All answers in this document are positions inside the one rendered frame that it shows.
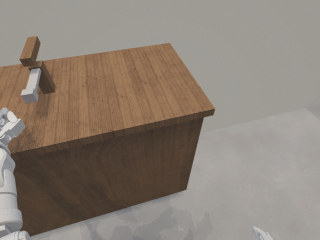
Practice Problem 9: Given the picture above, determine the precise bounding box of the counter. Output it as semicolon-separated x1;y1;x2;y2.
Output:
0;36;215;237

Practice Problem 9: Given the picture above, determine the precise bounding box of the robot left upper arm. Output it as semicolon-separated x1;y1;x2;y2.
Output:
0;230;31;240

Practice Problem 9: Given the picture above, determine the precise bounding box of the tap lever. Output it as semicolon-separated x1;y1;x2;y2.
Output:
20;68;41;104

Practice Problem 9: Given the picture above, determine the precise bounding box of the left robot hand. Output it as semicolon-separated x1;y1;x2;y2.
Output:
0;107;26;147

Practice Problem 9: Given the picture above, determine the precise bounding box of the robot left forearm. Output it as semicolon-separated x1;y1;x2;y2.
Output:
0;141;23;238

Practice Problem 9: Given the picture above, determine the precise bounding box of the right robot hand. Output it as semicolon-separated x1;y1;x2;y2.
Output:
252;226;273;240

